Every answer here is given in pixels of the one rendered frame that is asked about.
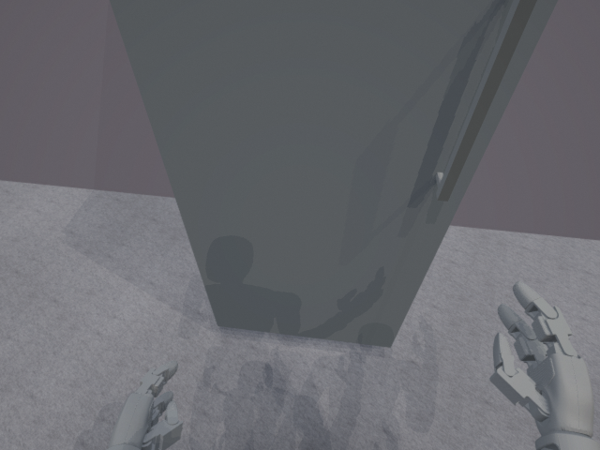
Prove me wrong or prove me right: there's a handle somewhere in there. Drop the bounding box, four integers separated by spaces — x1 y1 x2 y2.
436 0 537 202

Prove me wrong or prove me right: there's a left robot hand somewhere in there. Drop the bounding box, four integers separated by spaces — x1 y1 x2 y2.
109 360 183 450

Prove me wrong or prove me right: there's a right robot hand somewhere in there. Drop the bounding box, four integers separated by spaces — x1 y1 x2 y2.
489 281 594 438

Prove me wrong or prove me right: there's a right robot forearm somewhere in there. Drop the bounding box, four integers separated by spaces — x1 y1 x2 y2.
535 430 600 450

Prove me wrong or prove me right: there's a fridge door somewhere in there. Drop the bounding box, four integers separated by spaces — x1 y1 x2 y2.
110 0 558 348

